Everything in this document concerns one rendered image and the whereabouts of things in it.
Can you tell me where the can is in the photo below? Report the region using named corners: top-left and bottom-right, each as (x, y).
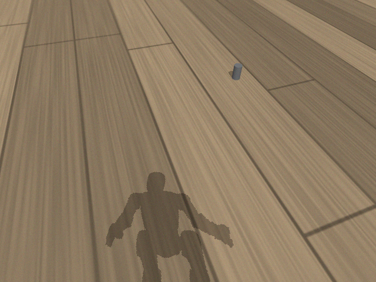
top-left (232, 63), bottom-right (243, 80)

